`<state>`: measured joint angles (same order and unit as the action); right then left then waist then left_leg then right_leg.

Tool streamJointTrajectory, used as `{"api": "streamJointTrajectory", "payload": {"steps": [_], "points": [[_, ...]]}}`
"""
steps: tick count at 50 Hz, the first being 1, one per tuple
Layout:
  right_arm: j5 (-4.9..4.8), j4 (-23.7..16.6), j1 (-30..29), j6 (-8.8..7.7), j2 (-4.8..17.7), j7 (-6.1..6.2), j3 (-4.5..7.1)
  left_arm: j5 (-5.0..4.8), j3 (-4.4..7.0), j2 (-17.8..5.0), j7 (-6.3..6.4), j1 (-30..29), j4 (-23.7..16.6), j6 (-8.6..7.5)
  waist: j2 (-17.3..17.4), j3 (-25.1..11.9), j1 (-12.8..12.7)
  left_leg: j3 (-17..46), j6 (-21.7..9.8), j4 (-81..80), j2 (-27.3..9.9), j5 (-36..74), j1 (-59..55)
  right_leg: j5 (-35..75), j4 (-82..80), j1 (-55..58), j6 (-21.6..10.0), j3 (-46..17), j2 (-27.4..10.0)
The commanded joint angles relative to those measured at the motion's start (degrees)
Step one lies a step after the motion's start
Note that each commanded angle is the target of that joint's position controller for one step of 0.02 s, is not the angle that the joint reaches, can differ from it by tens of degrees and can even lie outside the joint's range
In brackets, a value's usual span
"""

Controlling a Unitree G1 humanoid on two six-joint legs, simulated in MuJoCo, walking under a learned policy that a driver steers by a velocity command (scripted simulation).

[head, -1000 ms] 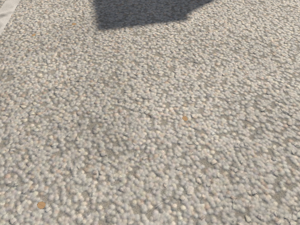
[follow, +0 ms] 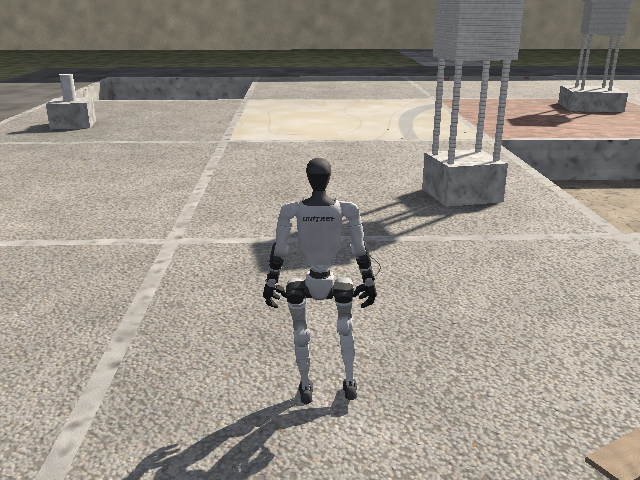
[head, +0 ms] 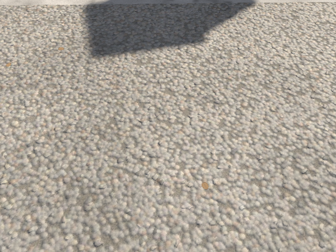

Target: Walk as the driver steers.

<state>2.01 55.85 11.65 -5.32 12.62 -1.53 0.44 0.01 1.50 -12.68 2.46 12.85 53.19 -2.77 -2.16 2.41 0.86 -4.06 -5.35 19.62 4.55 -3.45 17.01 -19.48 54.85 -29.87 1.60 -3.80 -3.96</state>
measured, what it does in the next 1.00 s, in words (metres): steps on the spot: right foot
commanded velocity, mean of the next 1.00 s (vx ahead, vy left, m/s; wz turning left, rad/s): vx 0.03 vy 0.00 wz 0.00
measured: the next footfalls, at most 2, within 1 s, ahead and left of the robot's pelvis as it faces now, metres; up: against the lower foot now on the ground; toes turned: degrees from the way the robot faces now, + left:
right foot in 0.14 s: +0.12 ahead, -0.15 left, +0.00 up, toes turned +0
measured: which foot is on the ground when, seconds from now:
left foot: down 0.00-1.00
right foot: up 0.00-0.12, down 0.14-1.00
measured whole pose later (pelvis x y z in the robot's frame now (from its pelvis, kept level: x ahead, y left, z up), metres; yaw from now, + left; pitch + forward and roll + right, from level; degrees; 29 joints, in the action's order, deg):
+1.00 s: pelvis +0.08 -0.03 +0.00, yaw +1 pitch -1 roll +0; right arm -0.1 63.6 12.8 -0.5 9.8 2.1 1.0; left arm -0.1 2.2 -9.0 2.6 14.0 63.0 -0.4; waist -0.1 2.7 0.2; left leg -1.8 -1.6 28.7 0.7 -15.7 11.6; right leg -15.8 28.3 -11.2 0.0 0.3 -0.1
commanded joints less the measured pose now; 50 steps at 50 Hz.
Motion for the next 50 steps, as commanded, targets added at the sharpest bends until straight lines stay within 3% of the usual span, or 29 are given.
{"api": "streamJointTrajectory", "payload": {"steps": [1,4,6,7,8,9,10,11,15,21,32,50], "points": [[-0.27,-3.4,-3.8,-0.14,7.7,1.15,1.35,0.42,0.37,-1.8,0.66,9.3,0.8,1.97,7.0,-8.1,-3.3,7.8,-9.7,-7.4,-14.9,11.3,6.3,5.0,-9.4,15.2,0.6,1.2,-0.5],[-1.39,-2.8,-3.0,1.23,8.2,1.95,1.48,0.35,1.04,-3.5,0.61,5.8,0.2,2.85,7.3,-5.1,-2.6,11.4,-7.9,-8.8,-15.0,-14.1,8.4,7.4,-17.1,17.2,-0.3,2.1,0.4],[-2.08,-2.3,-2.3,1.74,5.9,2.25,0.71,1.02,1.26,-3.3,0.51,5.3,0.8,2.64,5.6,-2.8,-3.1,11.9,-4.8,-6.8,-12.9,-22.5,9.5,8.2,-24.7,20.2,-1.8,3.1,1.2],[-2.09,-1.4,-0.1,1.81,4.5,2.20,0.21,1.45,1.24,-3.6,0.55,5.7,0.9,2.46,3.8,-1.9,-2.9,11.7,-2.3,-5.1,-11.4,-24.9,9.6,10.5,-29.0,21.5,-2.9,0.7,-0.9],[-1.80,-1.2,1.8,1.73,4.4,2.11,0.22,1.45,1.46,-5.6,0.66,6.2,0.8,2.28,-0.2,-0.7,-1.1,9.7,-0.3,-0.2,-8.4,-23.4,10.2,12.8,-31.3,21.5,-4.5,-2.5,-4.1],[-1.91,-0.7,5.4,2.20,3.3,2.49,0.37,0.66,2.26,-8.2,0.47,4.3,2.4,2.05,-9.8,-0.2,2.7,3.6,1.1,1.1,-4.1,-18.2,5.2,1.3,-33.7,13.7,-6.4,-3.5,-3.6],[-1.35,0.0,4.3,2.65,4.3,2.98,0.50,0.47,1.78,-4.8,0.06,3.0,2.1,1.55,-8.6,0.7,1.5,2.6,2.3,3.5,-3.9,-14.3,-0.3,-5.2,-36.4,9.0,-5.9,-3.3,-2.1],[-1.38,0.2,3.9,3.07,4.7,3.22,0.73,0.69,1.45,-3.4,-0.05,2.4,2.4,1.12,-7.2,0.6,1.5,2.7,2.3,4.0,-4.2,-12.7,-2.0,-6.3,-36.9,7.9,-4.8,-2.7,-1.4],[-1.45,1.6,3.8,3.35,4.1,3.32,0.69,-0.05,1.67,-3.3,-0.06,2.9,3.3,-0.04,-0.9,-1.9,0.4,3.9,1.6,4.0,-5.6,-7.9,-2.3,8.2,-32.3,13.7,-3.5,-0.2,0.4],[-2.03,2.9,3.1,3.42,3.4,3.11,0.69,-0.14,1.61,-2.9,-0.14,4.5,4.9,0.43,1.6,-3.8,-0.6,3.9,2.0,5.7,-5.8,-0.9,-4.0,17.6,-29.2,17.6,-4.1,1.1,1.2],[-2.21,4.9,3.7,4.43,3.3,3.57,0.96,-0.17,1.51,-1.7,-0.13,4.3,6.6,1.56,2.0,-1.6,-0.6,4.4,2.3,6.1,-6.2,1.5,-5.4,18.8,-29.1,18.1,-3.8,2.2,2.1],[-2.10,6.8,3.6,4.46,2.0,3.73,1.32,-0.07,1.38,-0.9,0.35,4.2,9.2,2.12,2.2,0.6,-0.7,5.0,2.3,3.5,-6.3,-4.4,-4.6,11.9,-31.0,17.7,-3.0,2.8,2.6]]}}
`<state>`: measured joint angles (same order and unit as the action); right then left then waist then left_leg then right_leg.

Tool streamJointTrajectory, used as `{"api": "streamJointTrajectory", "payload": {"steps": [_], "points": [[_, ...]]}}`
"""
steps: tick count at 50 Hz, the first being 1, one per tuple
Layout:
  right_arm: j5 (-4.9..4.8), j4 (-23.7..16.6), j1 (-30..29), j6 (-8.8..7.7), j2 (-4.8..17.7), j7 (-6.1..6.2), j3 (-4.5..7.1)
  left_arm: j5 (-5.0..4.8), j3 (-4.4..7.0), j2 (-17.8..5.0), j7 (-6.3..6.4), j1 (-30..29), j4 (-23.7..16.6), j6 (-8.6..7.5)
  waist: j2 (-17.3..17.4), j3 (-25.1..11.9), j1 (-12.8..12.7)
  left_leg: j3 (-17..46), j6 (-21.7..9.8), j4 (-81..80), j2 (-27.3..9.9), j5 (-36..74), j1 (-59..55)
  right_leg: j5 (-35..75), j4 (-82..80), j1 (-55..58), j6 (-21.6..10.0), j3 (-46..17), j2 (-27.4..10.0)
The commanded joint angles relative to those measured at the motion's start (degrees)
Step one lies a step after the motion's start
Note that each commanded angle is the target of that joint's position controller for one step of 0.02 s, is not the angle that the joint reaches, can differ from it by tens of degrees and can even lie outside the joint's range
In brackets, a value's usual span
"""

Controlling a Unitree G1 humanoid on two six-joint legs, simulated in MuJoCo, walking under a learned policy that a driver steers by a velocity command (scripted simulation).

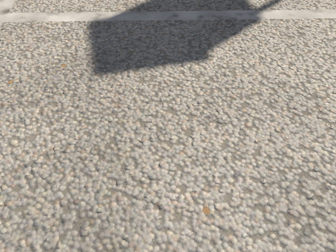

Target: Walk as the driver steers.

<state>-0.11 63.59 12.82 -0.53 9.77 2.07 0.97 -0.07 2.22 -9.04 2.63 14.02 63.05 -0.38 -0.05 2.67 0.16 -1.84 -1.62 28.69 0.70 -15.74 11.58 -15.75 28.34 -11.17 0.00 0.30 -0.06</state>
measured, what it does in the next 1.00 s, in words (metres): walks ahead: right foot, then left foot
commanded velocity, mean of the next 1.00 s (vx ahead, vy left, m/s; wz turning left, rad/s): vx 0.37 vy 0.00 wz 0.00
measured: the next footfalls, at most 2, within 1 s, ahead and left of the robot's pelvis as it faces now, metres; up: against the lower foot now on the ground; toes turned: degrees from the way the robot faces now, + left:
right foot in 0.36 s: +0.09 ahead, -0.15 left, +0.00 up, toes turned -3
left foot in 0.84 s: +0.47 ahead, +0.07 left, +0.00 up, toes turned +3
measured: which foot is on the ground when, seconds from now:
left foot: down 0.00-0.34, up 0.36-0.82, down 0.84-1.00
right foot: down 0.00-0.10, up 0.12-0.34, down 0.36-0.84, up 0.86-1.00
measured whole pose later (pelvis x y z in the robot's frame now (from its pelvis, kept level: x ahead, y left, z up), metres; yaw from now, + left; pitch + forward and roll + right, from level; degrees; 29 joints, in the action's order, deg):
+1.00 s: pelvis +0.38 -0.01 +0.00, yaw +0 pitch +1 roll +1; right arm 0.0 56.2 9.2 -6.1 13.4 -2.6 3.2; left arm -1.6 3.1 -13.3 0.8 16.9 57.1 -6.6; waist -1.5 2.2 0.3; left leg -4.7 -4.3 24.8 3.1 -7.8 18.5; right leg -18.9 72.0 -25.5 -3.4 -2.3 -4.0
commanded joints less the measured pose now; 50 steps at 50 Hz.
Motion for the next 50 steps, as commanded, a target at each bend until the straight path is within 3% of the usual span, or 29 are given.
{"api": "streamJointTrajectory", "payload": {"steps": [1,2,4,7,9,10,12,14,16,17,18,19,20,21,23,24,26,31,38,40,41,42,43,44,45,46,47,48,50], "points": [[0.02,-0.8,2.6,-0.34,4.8,0.13,0.78,0.01,0.63,-4.5,0.19,3.1,-0.6,-0.27,0.1,0.4,-0.1,2.8,-1.4,-5.7,-2.4,7.6,0.9,7.8,-4.5,-1.0,-1.3,-1.2,-1.3],[0.03,-0.1,3.8,-0.27,4.5,0.16,0.76,0.02,0.51,-3.9,0.21,4.4,0.2,-0.21,0.5,-1.0,0.0,2.5,-1.7,-6.3,-2.0,0.8,0.4,2.0,-4.2,-0.6,-1.5,-0.3,-0.4],[-0.92,-0.1,5.0,-0.10,7.3,0.41,1.85,-0.63,0.92,-4.8,0.39,4.4,0.0,-0.25,2.4,1.8,0.6,5.3,-4.4,-8.0,-3.1,-21.3,2.9,-15.1,0.0,-5.5,-2.8,1.9,1.8],[-1.55,-0.1,9.7,-1.73,11.5,0.22,3.45,-1.03,0.32,-2.3,-0.30,0.0,-2.9,-2.53,10.5,5.9,2.8,26.3,-12.4,-19.3,-17.6,-35.5,1.3,-11.1,15.2,-16.6,-3.6,3.4,0.9],[-0.42,-1.1,9.2,-3.09,11.0,0.02,3.57,-1.39,1.00,-4.3,-1.09,-2.5,-4.2,-3.71,8.1,6.8,2.9,32.3,-14.9,-22.1,-22.1,-29.6,0.9,-13.7,26.6,-22.4,-4.8,-0.7,-2.7],[-0.50,-1.9,7.8,-3.71,10.9,-0.21,3.52,-1.71,1.09,-4.3,-1.35,-2.0,-4.6,-4.11,7.5,6.1,1.9,31.5,-14.3,-21.6,-22.3,-26.4,-0.7,-14.6,27.7,-24.6,-5.2,-2.1,-4.4],[-1.64,-3.4,4.9,-4.04,9.9,-0.48,3.34,-2.01,1.47,-5.2,-1.59,-1.9,-4.6,-4.89,6.0,4.3,0.5,22.3,-10.1,-20.6,-17.8,-17.3,-1.0,-12.1,17.6,-20.4,-5.3,-1.0,-4.9],[-2.15,-3.9,3.2,-3.43,11.4,-0.69,3.65,-1.76,1.56,-3.6,-1.75,1.2,-2.9,-5.28,6.0,2.3,-1.9,12.7,-8.1,-17.3,-12.2,-12.2,5.2,-5.4,6.3,-7.0,-4.4,4.6,-1.1],[-2.51,-3.9,4.2,-2.83,11.3,-0.83,3.65,-1.47,2.19,-3.6,-1.93,9.2,0.7,-4.78,4.4,0.4,-4.5,9.0,-7.5,-11.1,-9.0,-14.0,12.7,0.9,1.4,6.6,-3.0,8.0,2.8],[-2.35,-4.6,2.7,-3.03,9.9,-0.88,3.20,-1.41,2.61,-4.4,-1.88,13.9,1.9,-4.51,1.8,0.0,-6.6,7.0,-6.1,-4.3,-7.3,-10.9,16.8,0.0,-0.8,11.9,-3.6,4.5,0.9],[-1.48,-6.0,0.5,-3.48,5.6,-1.31,2.05,-1.02,3.63,-8.8,-1.51,21.2,2.6,-4.70,-10.9,-2.2,-9.0,-0.1,-2.4,17.5,-2.6,-6.7,23.9,-7.6,-9.9,17.8,-7.4,-13.6,-11.5],[-1.66,-8.3,-0.1,-4.66,2.6,-1.30,1.55,-0.35,4.18,-14.7,-2.28,25.8,2.6,-5.48,-19.9,-3.2,-8.7,0.9,-2.0,32.9,2.4,-15.4,36.8,-17.1,-19.5,22.0,-15.9,-38.9,-22.7],[-2.72,-9.3,-1.9,-5.50,4.9,-1.48,1.86,0.27,3.15,-12.4,-2.47,21.1,2.0,-6.47,-12.7,0.3,-6.2,6.0,-3.4,42.8,-2.0,-13.3,42.4,-26.4,-20.6,17.6,-17.9,-43.2,-25.3],[-3.04,-10.0,-3.3,-6.07,6.6,-1.94,2.04,0.03,2.03,-9.4,-2.80,15.0,-0.1,-7.14,-7.7,3.4,-4.1,7.0,-4.6,44.8,-4.8,-6.3,45.1,-25.2,-20.3,14.7,-15.5,-36.8,-22.8],[-1.51,-8.6,-1.8,-6.27,8.1,-1.82,2.86,-0.22,1.02,-8.2,-3.56,7.7,-2.6,-7.09,-4.1,3.4,-0.8,5.9,-4.2,38.7,-7.8,3.5,39.7,-8.9,-20.9,9.5,-10.9,-22.7,-17.0],[-1.21,-8.3,-1.7,-6.00,8.7,-1.92,3.26,-0.07,0.48,-6.5,-3.59,7.9,-2.7,-6.75,-4.3,3.0,-0.5,5.1,-3.5,35.6,-8.3,5.8,36.3,-2.2,-21.3,7.9,-9.5,-17.4,-14.7],[-1.03,-8.2,-2.8,-5.25,7.0,-2.19,3.18,0.35,0.17,-6.3,-3.07,12.1,-1.7,-6.36,-4.9,2.4,-1.2,2.8,-2.0,31.9,-7.7,9.5,34.3,8.5,-21.3,7.9,-9.3,-11.2,-12.4],[-1.18,-13.0,-15.4,-4.86,4.7,-2.81,2.14,0.40,0.41,-9.0,-1.62,14.9,-2.4,-5.86,-4.3,4.0,-3.5,0.5,-0.4,13.7,-5.6,18.6,31.8,16.2,-23.1,6.8,-9.5,-5.6,-11.2],[-1.77,-17.1,-23.8,-5.70,6.1,-5.09,1.57,-0.64,1.48,-10.0,-1.28,17.7,-1.4,-4.97,-4.8,6.1,-3.6,-0.5,-3.3,2.4,-3.8,16.5,28.8,24.2,-19.7,16.6,-9.2,-2.8,-14.8],[-1.63,-16.6,-19.1,-6.05,8.6,-5.19,2.70,-0.40,2.05,-11.7,-1.25,16.0,-2.0,-4.51,-7.2,1.4,-0.2,-2.7,-5.0,1.9,-0.6,12.4,19.3,44.2,-12.4,18.8,-8.0,-1.8,-15.0],[-1.69,-14.6,-11.5,-6.06,10.8,-4.91,3.93,-0.17,2.19,-12.1,-1.28,14.9,-2.4,-4.08,-8.4,-3.4,3.9,-4.2,-6.4,1.9,1.7,11.4,9.3,54.8,-3.6,18.0,-7.1,-0.5,-13.8],[-1.83,-11.3,-0.1,-5.81,13.7,-4.41,5.39,0.10,1.93,-11.8,-1.45,13.3,-3.2,-3.92,-8.4,-9.9,9.1,-2.2,-8.4,2.5,0.4,13.0,-7.0,54.4,9.4,10.5,-5.3,0.8,-11.4],[-0.55,-9.2,10.5,-5.39,18.5,-3.65,6.64,0.62,0.93,-8.6,-1.88,14.7,-4.8,-4.28,0.9,-19.3,10.3,16.2,-13.4,2.5,-13.4,7.8,-28.0,31.9,30.3,-7.7,-3.0,2.6,-6.0],[0.21,-8.3,12.5,-5.26,18.9,-4.03,6.12,-0.33,-1.24,-0.9,-2.73,20.5,-4.3,-5.94,15.0,-28.5,6.1,44.4,-20.8,-8.0,-24.5,-3.0,-39.5,-15.4,47.3,-23.3,-1.1,-4.6,4.1],[-0.38,-8.3,9.1,-5.44,14.0,-4.13,4.83,-2.04,0.31,-6.8,-2.88,14.7,-5.0,-7.38,10.8,-22.3,7.1,43.0,-17.4,-11.7,-21.5,-4.8,-34.7,-14.8,53.5,-29.3,-2.7,-9.6,0.9],[-0.89,-9.4,3.1,-5.71,11.3,-4.10,4.02,-2.93,1.02,-9.6,-2.70,8.9,-7.1,-8.04,7.9,-13.3,5.6,32.5,-14.8,-12.5,-19.8,0.8,-24.9,-9.8,53.3,-31.8,-3.5,-6.8,-2.1],[-0.56,-10.5,-2.0,-6.10,9.7,-4.33,3.39,-2.51,1.31,-10.0,-2.02,5.9,-7.9,-8.17,1.4,-9.5,3.2,25.5,-13.3,-14.1,-18.1,7.5,-14.8,-4.1,50.2,-28.6,-3.8,-5.6,-5.2],[0.16,-10.5,-4.3,-6.46,7.8,-4.71,2.84,-1.63,2.02,-9.8,-1.50,5.0,-8.1,-7.60,0.3,-6.8,1.1,20.2,-12.3,-15.6,-15.9,12.2,-7.1,-1.3,47.3,-25.3,-3.9,-5.1,-7.1],[0.63,-9.2,-3.7,-6.63,6.5,-4.86,2.34,-1.42,2.03,-6.8,-1.29,8.1,-8.0,-5.88,3.0,-5.5,-1.6,15.3,-12.4,-18.9,-13.5,12.6,-0.7,0.5,43.6,-20.8,-4.2,-5.2,-8.9]]}}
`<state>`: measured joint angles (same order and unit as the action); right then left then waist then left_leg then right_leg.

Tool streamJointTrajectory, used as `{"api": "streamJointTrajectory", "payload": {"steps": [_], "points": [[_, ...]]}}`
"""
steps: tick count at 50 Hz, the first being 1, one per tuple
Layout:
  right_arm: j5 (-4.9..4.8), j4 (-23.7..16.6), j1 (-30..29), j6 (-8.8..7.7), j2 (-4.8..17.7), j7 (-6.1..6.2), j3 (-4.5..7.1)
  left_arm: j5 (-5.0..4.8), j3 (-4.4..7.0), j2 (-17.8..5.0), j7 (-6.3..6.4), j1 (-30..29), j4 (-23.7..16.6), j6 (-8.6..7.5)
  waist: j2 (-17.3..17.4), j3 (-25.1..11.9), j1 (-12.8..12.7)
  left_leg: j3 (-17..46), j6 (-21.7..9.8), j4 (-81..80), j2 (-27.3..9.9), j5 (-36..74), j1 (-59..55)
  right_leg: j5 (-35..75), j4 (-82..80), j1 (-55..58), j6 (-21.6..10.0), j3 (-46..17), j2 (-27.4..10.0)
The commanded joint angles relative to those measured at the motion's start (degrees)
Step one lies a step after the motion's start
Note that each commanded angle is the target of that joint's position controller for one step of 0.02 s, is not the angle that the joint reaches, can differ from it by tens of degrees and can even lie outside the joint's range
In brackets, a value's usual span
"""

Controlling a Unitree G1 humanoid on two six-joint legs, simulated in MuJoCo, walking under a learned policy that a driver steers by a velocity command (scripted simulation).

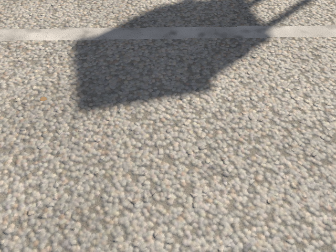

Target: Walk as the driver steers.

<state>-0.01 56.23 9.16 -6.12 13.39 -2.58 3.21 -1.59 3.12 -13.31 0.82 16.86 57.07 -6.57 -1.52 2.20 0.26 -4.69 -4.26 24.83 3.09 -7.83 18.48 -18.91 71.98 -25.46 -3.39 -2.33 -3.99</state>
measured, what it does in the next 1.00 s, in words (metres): walks ahead: right foot, then left foot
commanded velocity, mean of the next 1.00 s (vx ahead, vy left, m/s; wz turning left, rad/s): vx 0.50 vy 0.00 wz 0.00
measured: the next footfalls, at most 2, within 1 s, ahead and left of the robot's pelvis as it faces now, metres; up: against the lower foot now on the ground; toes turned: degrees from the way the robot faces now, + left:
right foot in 0.40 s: +0.42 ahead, -0.16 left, +0.00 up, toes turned -3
left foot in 0.96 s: +0.73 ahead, +0.08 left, +0.00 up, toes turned +3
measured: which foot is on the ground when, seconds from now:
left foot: down 0.00-0.42, up 0.44-0.94, down 0.96-1.00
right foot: up 0.00-0.38, down 0.40-0.96, up 0.98-1.00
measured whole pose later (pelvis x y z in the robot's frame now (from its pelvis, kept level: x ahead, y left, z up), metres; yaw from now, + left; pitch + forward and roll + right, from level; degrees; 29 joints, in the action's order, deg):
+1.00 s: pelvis +0.58 -0.02 -0.02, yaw +1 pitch +2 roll -1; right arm -0.7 50.2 0.7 -6.1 13.3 -2.1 3.5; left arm -0.5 3.6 -14.4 0.7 22.3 59.2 -3.5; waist -0.4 1.3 -2.6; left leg -3.0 -4.3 32.3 -0.6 -5.7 28.9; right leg -28.4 36.6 -2.0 -0.6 1.4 -1.0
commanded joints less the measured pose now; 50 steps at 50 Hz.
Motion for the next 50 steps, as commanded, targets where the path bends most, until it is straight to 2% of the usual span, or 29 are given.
{"api": "streamJointTrajectory", "payload": {"steps": [1,4,6,10,13,16,17,18,19,20,21,22,23,24,25,26,27,28,29,31,33,38,43,45,46,47,48,49,50], "points": [[0.33,-1.2,0.9,-1.05,3.5,0.08,0.13,0.06,1.14,-2.0,0.59,5.0,-2.5,0.90,4.9,-3.6,-2.2,16.4,-10.0,-16.4,-15.5,5.0,-5.7,3.8,-2.2,-6.8,-0.5,-2.2,-5.5],[0.31,-0.1,4.2,-0.93,6.4,1.51,0.53,0.92,1.50,-3.4,0.73,-2.2,-5.5,1.53,4.2,-0.2,-1.6,13.6,-10.5,-18.8,-15.4,7.3,-5.1,10.3,-10.6,-13.2,1.6,-1.2,-6.5],[0.18,0.3,6.7,-0.52,7.1,2.25,0.61,1.29,1.43,-3.4,0.43,-7.0,-7.1,1.37,3.6,0.5,-0.3,12.0,-9.7,-18.9,-14.8,9.1,-7.2,16.9,-18.3,-15.9,2.4,-0.6,-6.3],[-0.58,0.8,11.0,-0.10,8.1,2.74,0.69,0.82,0.59,-2.3,-0.61,-15.8,-9.4,0.91,4.0,1.5,2.6,8.0,-7.4,-18.8,-12.9,9.3,-9.8,25.6,-33.3,-12.6,2.5,2.5,-3.0],[-0.99,2.1,14.5,0.50,8.6,2.79,0.92,0.32,0.14,-2.6,-1.66,-21.0,-11.2,0.70,4.2,2.9,4.3,8.2,-7.2,-16.8,-15.0,8.2,-15.8,24.3,-38.5,-13.6,2.1,2.8,-1.9],[-1.10,2.8,15.4,1.44,9.3,3.07,1.47,0.15,0.26,-3.9,-2.81,-22.5,-12.8,0.19,5.1,2.8,3.4,9.1,-6.2,-12.9,-18.1,12.2,-22.1,18.4,-41.8,-13.1,0.2,2.6,-1.0],[-1.09,2.7,14.6,1.72,9.8,3.14,1.69,0.13,0.61,-4.9,-2.98,-20.6,-12.6,0.04,5.8,1.7,2.0,9.0,-5.6,-10.7,-18.4,17.1,-23.0,16.3,-42.6,-9.9,-0.7,3.1,-0.1],[-1.06,2.3,13.2,1.99,10.3,3.17,1.84,0.22,1.34,-6.4,-2.99,-16.6,-11.7,-0.11,6.6,-0.9,-0.5,8.0,-4.8,-6.1,-17.7,26.7,-23.1,14.8,-43.2,-3.4,-1.7,4.7,1.8],[-0.90,1.9,12.1,2.31,9.4,3.14,1.51,0.37,2.72,-8.8,-2.76,-7.6,-8.9,-0.13,6.2,-6.1,-5.0,5.7,-3.4,4.0,-14.9,34.2,-21.0,15.4,-43.9,8.3,-3.3,6.1,3.8],[-0.15,0.5,11.9,2.31,7.5,3.10,0.60,1.01,4.09,-12.9,-2.26,3.9,-6.2,-0.09,2.3,-14.5,-8.9,3.1,-1.4,20.6,-11.6,25.1,-10.2,17.0,-41.7,26.6,-6.7,-1.9,-3.5],[-0.14,0.0,18.7,1.08,0.1,2.54,-1.48,1.83,5.18,-18.0,-2.28,9.7,-4.7,0.27,-12.4,-22.7,-6.1,2.1,2.8,43.4,-0.8,-6.2,13.9,6.7,-47.4,47.9,-15.9,-29.6,-17.5],[-1.20,0.9,17.7,-0.56,3.3,2.12,-0.95,1.62,3.65,-13.2,-2.45,9.8,-4.9,0.29,-12.2,-25.8,-7.0,11.4,1.8,51.6,-0.6,-24.0,21.1,2.9,-54.1,49.8,-16.4,-41.0,-19.1],[-2.57,-0.8,12.1,-1.36,7.7,1.93,0.24,1.09,2.66,-10.1,-2.37,4.4,-5.7,0.15,-9.0,-16.8,-6.1,11.2,0.8,54.1,-4.1,-20.9,26.0,4.1,-54.3,42.9,-13.1,-31.8,-17.1],[-2.59,-1.7,8.2,-1.59,8.1,2.25,0.34,1.12,1.96,-8.2,-2.32,-0.9,-7.0,0.13,-4.2,-11.3,-4.5,9.4,0.4,51.9,-7.4,-15.3,24.7,9.8,-55.4,33.5,-11.2,-23.3,-14.8],[-1.78,-2.0,6.3,-1.28,7.6,2.73,0.71,1.64,1.52,-6.8,-2.55,-4.4,-7.4,0.06,-1.2,-7.8,-2.7,8.7,0.6,48.1,-9.4,-11.4,22.0,14.2,-57.3,25.1,-10.2,-17.9,-12.7],[-1.33,-1.8,7.1,-0.38,6.8,3.03,1.07,2.11,0.98,-5.1,-2.80,-6.0,-7.4,-0.15,-1.7,-6.1,-0.6,9.0,0.5,45.0,-11.1,-9.1,18.3,16.5,-59.2,19.9,-9.2,-13.7,-10.5],[-1.28,-1.5,8.4,0.52,5.3,3.06,1.01,2.27,0.83,-4.6,-3.01,-5.9,-6.8,-0.23,-2.8,-5.7,0.5,8.9,0.5,43.2,-11.6,-7.8,15.8,16.9,-60.8,17.0,-9.2,-11.7,-9.6],[-1.19,-1.2,9.2,1.17,4.1,3.13,0.92,2.13,0.94,-5.0,-2.95,-4.9,-6.2,-0.39,-2.8,-5.2,1.0,8.4,0.8,41.6,-11.8,-7.2,15.0,18.1,-62.1,15.5,-9.7,-10.0,-9.1],[-1.08,-1.5,8.6,1.60,3.9,3.21,1.01,2.00,1.12,-5.8,-2.69,-3.9,-5.7,-0.49,-2.6,-4.2,1.3,8.1,1.2,39.7,-12.0,-5.7,15.8,19.3,-63.2,14.7,-10.1,-8.5,-8.8],[-0.61,-3.0,4.4,1.90,4.5,3.36,1.30,2.03,1.54,-7.5,-1.88,-1.9,-4.9,-0.45,-1.6,-2.3,0.7,8.1,2.2,34.0,-12.3,-0.6,20.0,20.3,-64.7,15.5,-10.4,-7.0,-9.0],[-0.27,-4.4,0.1,1.81,4.4,3.22,1.44,1.84,1.52,-7.7,-1.17,0.1,-4.1,-0.06,-1.4,-1.2,-0.2,7.9,3.0,27.5,-12.2,5.2,23.0,20.5,-65.5,17.2,-9.7,-5.5,-8.6],[-0.69,-7.0,-9.2,1.27,3.2,2.32,0.83,1.15,1.57,-8.4,-0.41,4.5,-2.4,0.39,-1.9,1.2,-3.0,5.4,3.3,12.9,-9.6,14.6,21.2,18.4,-66.2,19.7,-7.9,-1.5,-7.2],[-1.23,-9.9,-15.5,0.56,3.5,0.76,0.31,0.74,2.11,-9.0,-0.08,8.1,0.0,1.57,-2.1,3.5,-4.4,5.1,1.7,6.5,-8.4,9.6,22.8,20.8,-62.3,28.4,-7.6,-1.5,-10.7],[-1.35,-10.1,-14.3,0.15,4.6,0.22,0.58,0.57,2.52,-9.7,0.13,7.3,0.1,2.07,-2.9,2.5,-2.9,4.4,0.3,4.8,-7.4,5.4,19.3,26.1,-59.4,30.5,-6.7,-1.6,-11.8],[-1.34,-9.6,-11.6,-0.02,5.8,0.18,1.09,0.55,2.69,-10.2,0.18,6.2,-0.1,2.29,-3.7,0.7,-1.2,3.1,-0.5,4.4,-5.9,3.6,14.2,33.8,-56.4,30.5,-6.0,-1.1,-11.6],[-1.16,-7.9,-5.7,-0.11,7.3,0.31,2.04,0.47,2.66,-10.3,0.20,4.7,-0.4,2.56,-4.0,-2.8,2.2,1.2,-1.6,3.4,-3.7,3.5,5.4,43.6,-49.8,29.5,-4.9,0.6,-9.9],[-0.97,-4.7,4.6,-0.08,10.3,0.69,3.59,0.74,2.05,-8.8,0.18,4.1,-0.9,2.74,-2.8,-9.0,6.5,1.7,-3.5,4.3,-3.7,4.8,-9.2,45.3,-37.9,24.2,-3.2,3.0,-6.6],[-0.30,-2.7,15.1,0.14,15.2,1.34,4.78,2.02,1.06,-6.8,0.17,5.2,-2.4,2.62,6.1,-18.0,8.8,17.0,-7.4,4.8,-16.1,4.6,-27.1,25.3,-17.9,10.9,-0.9,5.8,-2.2],[-0.15,-1.8,16.6,0.25,16.8,0.81,4.74,1.31,-0.89,0.8,-0.61,12.1,-2.1,1.15,20.4,-24.3,4.3,44.5,-16.1,-4.3,-26.4,-6.6,-42.4,-13.5,-1.1,-10.1,1.8,0.9,8.1]]}}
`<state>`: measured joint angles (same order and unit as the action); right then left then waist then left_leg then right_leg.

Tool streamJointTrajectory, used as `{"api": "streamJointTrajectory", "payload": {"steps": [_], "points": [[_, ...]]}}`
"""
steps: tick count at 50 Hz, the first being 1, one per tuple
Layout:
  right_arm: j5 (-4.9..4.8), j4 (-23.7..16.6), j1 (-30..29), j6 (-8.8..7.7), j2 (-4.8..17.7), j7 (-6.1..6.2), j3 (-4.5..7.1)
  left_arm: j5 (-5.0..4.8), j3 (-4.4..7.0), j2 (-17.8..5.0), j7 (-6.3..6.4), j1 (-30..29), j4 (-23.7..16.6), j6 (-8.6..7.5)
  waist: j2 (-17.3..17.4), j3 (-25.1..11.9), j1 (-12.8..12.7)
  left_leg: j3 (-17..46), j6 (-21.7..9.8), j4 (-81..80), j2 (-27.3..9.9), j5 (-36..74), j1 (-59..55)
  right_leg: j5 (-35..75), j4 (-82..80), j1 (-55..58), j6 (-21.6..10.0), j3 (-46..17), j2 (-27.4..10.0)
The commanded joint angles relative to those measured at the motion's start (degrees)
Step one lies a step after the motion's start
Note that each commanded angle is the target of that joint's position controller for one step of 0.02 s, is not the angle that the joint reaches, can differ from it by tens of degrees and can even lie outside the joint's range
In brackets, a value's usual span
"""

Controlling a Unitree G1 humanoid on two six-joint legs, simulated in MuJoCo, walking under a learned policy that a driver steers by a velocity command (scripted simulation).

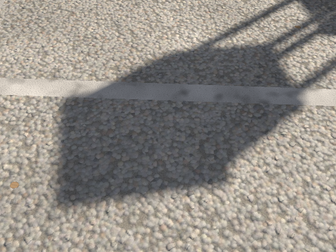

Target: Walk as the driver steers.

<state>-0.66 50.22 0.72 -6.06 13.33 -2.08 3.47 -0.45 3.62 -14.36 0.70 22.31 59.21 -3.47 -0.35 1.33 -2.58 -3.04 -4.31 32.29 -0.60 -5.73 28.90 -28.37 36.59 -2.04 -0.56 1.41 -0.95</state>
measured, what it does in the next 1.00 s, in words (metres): walks ahead: right foot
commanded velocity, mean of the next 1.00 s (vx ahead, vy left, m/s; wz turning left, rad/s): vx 0.50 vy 0.00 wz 0.00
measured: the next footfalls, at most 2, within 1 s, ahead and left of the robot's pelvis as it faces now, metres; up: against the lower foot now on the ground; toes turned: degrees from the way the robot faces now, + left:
right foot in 0.52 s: +0.48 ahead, -0.13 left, +0.00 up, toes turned -3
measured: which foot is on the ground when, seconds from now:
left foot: down 0.00-0.54, up 0.56-1.00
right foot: up 0.00-0.50, down 0.52-1.00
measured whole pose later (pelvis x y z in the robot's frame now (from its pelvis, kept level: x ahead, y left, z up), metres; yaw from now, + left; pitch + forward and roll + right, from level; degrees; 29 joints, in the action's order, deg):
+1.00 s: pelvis +0.55 -0.03 +0.02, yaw +0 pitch +2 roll -2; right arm -1.0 50.9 1.2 -4.2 13.7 -1.1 3.4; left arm -0.6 3.4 -13.6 0.2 21.1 57.6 -4.8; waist 2.1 0.2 -4.3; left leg 0.6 -1.3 32.8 -5.6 3.1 36.1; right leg -15.7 11.5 2.1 -2.1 3.4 2.9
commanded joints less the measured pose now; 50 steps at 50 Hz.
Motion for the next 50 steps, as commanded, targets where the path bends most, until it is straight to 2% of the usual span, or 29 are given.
{"api": "streamJointTrajectory", "payload": {"steps": [1,2,3,4,5,6,8,10,12,16,20,22,24,25,26,27,28,29,30,31,32,33,35,38,40,44,48,50], "points": [[-0.14,3.7,23.0,0.04,11.6,0.26,3.01,-1.31,-0.04,-4.7,-0.72,1.8,-4.1,-3.27,12.4,-19.5,8.9,42.6,-13.4,-14.8,-20.5,-14.3,-49.9,-4.4,40.5,-39.9,-2.2,-9.1,1.8],[-0.29,2.6,17.9,-0.15,9.0,0.47,2.29,-2.24,0.63,-7.2,-0.82,-3.7,-5.9,-4.01,9.5,-12.0,8.2,33.7,-10.8,-15.5,-18.9,-11.5,-42.4,1.0,40.5,-42.9,-3.2,-7.5,-1.1],[0.15,1.5,13.1,-0.23,7.8,0.42,1.72,-1.96,0.71,-7.1,-0.35,-6.3,-6.4,-4.06,3.9,-8.2,6.2,27.2,-9.5,-17.0,-17.0,-5.4,-33.6,6.8,37.8,-40.2,-3.2,-6.0,-4.3],[0.77,1.2,10.5,-0.33,6.2,0.24,1.28,-1.05,1.21,-6.7,0.05,-7.5,-6.5,-3.62,2.7,-5.1,4.5,22.5,-8.9,-18.7,-15.0,-0.9,-26.5,10.0,34.4,-37.5,-3.0,-5.5,-6.1],[1.35,1.5,9.9,-0.47,5.0,0.13,0.83,-0.84,1.33,-5.7,0.09,-6.0,-6.4,-2.82,4.1,-4.7,2.7,19.5,-8.5,-20.3,-13.7,1.0,-22.6,12.0,32.4,-33.9,-3.0,-6.0,-7.4],[1.31,2.0,10.4,-0.54,4.7,0.09,0.79,-0.81,1.26,-4.3,0.14,-5.0,-6.2,-2.12,4.7,-4.3,2.0,17.8,-8.7,-21.8,-12.9,1.9,-20.7,12.7,30.7,-32.3,-2.8,-5.8,-7.8],[0.95,2.9,12.3,-0.71,6.4,0.60,1.10,-0.63,1.27,-3.4,0.31,-6.0,-6.7,-1.21,4.2,-2.3,1.5,14.7,-9.4,-24.0,-12.5,4.6,-18.7,14.8,26.7,-33.6,-2.0,-5.1,-8.5],[0.90,3.6,14.3,-0.61,8.0,1.42,1.43,-0.08,1.43,-3.8,0.41,-10.4,-8.3,-0.95,2.9,-0.7,2.2,13.0,-9.6,-25.2,-12.6,7.5,-19.7,19.9,20.9,-37.8,-0.6,-4.8,-8.7],[0.77,4.1,16.1,-0.20,8.1,2.03,1.34,0.16,1.38,-3.4,0.18,-14.0,-9.5,-1.04,2.9,-0.1,3.0,10.6,-8.6,-25.5,-11.7,9.4,-21.2,26.1,14.6,-39.7,0.1,-4.3,-8.3],[0.23,5.1,19.6,0.19,8.3,2.43,1.17,-0.23,0.63,-2.1,-0.71,-21.7,-11.5,-1.47,3.5,1.7,5.5,6.4,-6.7,-26.0,-9.7,8.5,-22.4,34.9,1.9,-37.0,0.0,-1.7,-5.8],[-0.09,7.1,23.6,1.11,8.8,2.54,1.41,-0.75,0.01,-2.2,-1.98,-27.9,-13.8,-1.89,3.5,3.8,7.5,6.4,-6.8,-23.7,-12.3,8.6,-29.7,32.7,-4.4,-38.6,-0.8,-1.1,-4.4],[-0.25,7.6,24.1,1.72,9.4,2.77,1.77,-0.88,-0.02,-2.8,-2.75,-29.1,-14.8,-2.29,4.1,4.1,6.9,6.9,-6.3,-21.2,-14.2,11.8,-33.4,29.0,-6.3,-38.5,-2.1,-1.2,-4.0],[-0.33,7.4,22.5,2.17,10.3,2.97,2.17,-0.91,0.61,-4.6,-3.12,-25.8,-14.5,-2.59,5.5,1.8,4.3,6.5,-5.1,-17.0,-14.8,22.0,-35.1,24.9,-7.7,-32.2,-3.7,0.0,-2.1],[-0.43,7.1,21.0,2.41,10.7,3.01,2.29,-0.73,1.44,-6.2,-3.03,-20.9,-13.2,-2.68,6.3,-1.4,1.3,5.3,-4.2,-11.5,-13.8,31.8,-34.6,24.3,-8.3,-24.4,-4.8,1.8,0.0],[-0.33,6.6,20.0,2.66,9.6,2.99,1.84,-0.54,2.88,-8.8,-2.71,-11.2,-10.1,-2.63,5.4,-7.0,-3.1,3.1,-2.6,-0.8,-10.7,35.9,-31.0,25.8,-8.6,-11.1,-6.6,2.4,1.1],[0.62,5.3,20.5,2.61,7.8,2.99,0.95,0.25,4.09,-13.1,-2.13,-0.3,-7.8,-2.52,-0.7,-15.6,-6.3,0.6,-0.6,17.3,-7.2,20.1,-18.1,27.2,-6.7,7.7,-10.3,-9.3,-9.2],[0.53,5.1,27.7,1.25,-0.3,2.30,-1.27,0.40,4.55,-16.3,-2.39,2.8,-6.5,-2.27,-16.1,-22.9,-2.1,2.3,2.8,37.0,4.1,-21.0,4.6,15.6,-14.2,25.6,-19.5,-37.7,-21.8],[-0.78,5.7,24.3,-0.20,5.3,1.90,-0.12,-0.07,2.97,-11.0,-2.40,2.2,-6.9,-2.26,-11.8,-22.4,-4.0,10.3,1.8,44.4,2.0,-27.0,11.0,10.1,-18.4,25.2,-18.1,-42.3,-21.0],[-2.00,3.8,18.8,-1.06,8.3,1.71,0.70,-0.28,2.22,-8.6,-2.16,-3.0,-7.8,-2.43,-9.3,-13.9,-3.4,9.2,0.9,45.5,-1.0,-22.8,15.1,12.7,-19.1,18.0,-15.4,-33.4,-19.2],[-1.91,3.2,15.6,-1.31,8.4,2.09,0.74,0.05,1.69,-7.3,-2.13,-7.5,-8.9,-2.54,-4.1,-9.3,-1.7,7.6,0.7,43.0,-4.1,-17.3,13.3,18.3,-20.5,9.1,-14.1,-26.4,-17.2],[-1.05,3.0,14.0,-1.02,8.0,2.49,1.17,0.68,1.33,-6.0,-2.31,-10.5,-9.2,-2.72,-2.0,-5.9,0.1,7.1,0.9,39.4,-5.9,-14.0,10.7,23.1,-22.3,1.4,-13.4,-21.8,-15.3],[-0.70,3.3,15.2,-0.20,7.2,2.63,1.44,1.23,0.77,-4.4,-2.48,-11.8,-9.2,-2.94,-2.7,-5.0,2.2,7.6,0.8,37.1,-7.4,-11.9,7.0,25.2,-24.0,-3.2,-12.7,-18.4,-13.6],[-0.61,3.7,16.9,1.25,4.7,2.78,1.29,0.96,0.78,-4.5,-2.58,-10.9,-8.3,-3.18,-3.5,-4.0,3.6,7.2,1.2,33.2,-8.3,-10.7,4.5,25.9,-27.0,-7.2,-13.3,-15.2,-12.7],[0.06,1.9,11.8,2.02,5.0,3.01,1.52,0.83,1.36,-7.1,-1.53,-8.3,-7.1,-3.21,-2.5,-0.9,3.2,6.6,2.8,25.2,-8.9,-3.9,9.4,27.2,-29.9,-8.0,-13.7,-11.9,-12.4],[0.40,0.7,8.0,1.93,4.9,2.82,1.58,0.65,1.38,-7.4,-0.89,-6.6,-6.5,-2.86,-2.4,0.0,2.4,6.3,3.6,18.8,-8.7,2.6,11.6,28.2,-30.5,-6.6,-12.8,-9.8,-11.6],[0.09,-1.3,0.5,1.46,3.6,2.08,0.96,0.07,1.32,-7.7,-0.38,-3.1,-5.1,-2.49,-2.8,1.6,0.1,4.0,3.8,6.5,-6.3,11.8,9.5,28.4,-30.7,-5.3,-10.8,-5.3,-9.6],[-0.44,-3.5,-5.7,1.10,3.6,0.98,0.34,-0.29,1.54,-8.2,-0.30,0.9,-3.0,-1.71,-2.9,3.5,-2.0,3.2,3.3,0.3,-4.9,10.1,10.6,28.7,-28.5,1.3,-10.7,-4.9,-11.8],[-0.61,-4.6,-7.2,0.68,4.1,0.26,0.26,-0.45,1.87,-8.7,-0.09,1.6,-2.3,-1.12,-3.4,3.9,-1.7,3.3,2.1,-1.7,-4.5,6.6,10.7,31.1,-26.2,4.9,-10.2,-5.4,-13.7]]}}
